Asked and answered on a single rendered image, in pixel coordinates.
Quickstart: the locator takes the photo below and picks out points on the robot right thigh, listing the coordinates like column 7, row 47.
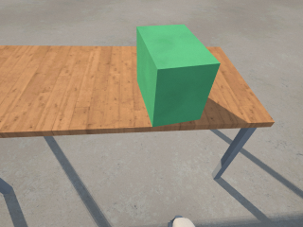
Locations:
column 180, row 222

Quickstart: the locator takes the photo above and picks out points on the table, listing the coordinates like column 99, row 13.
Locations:
column 57, row 90

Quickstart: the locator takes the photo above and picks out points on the carton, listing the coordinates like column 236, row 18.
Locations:
column 175, row 73

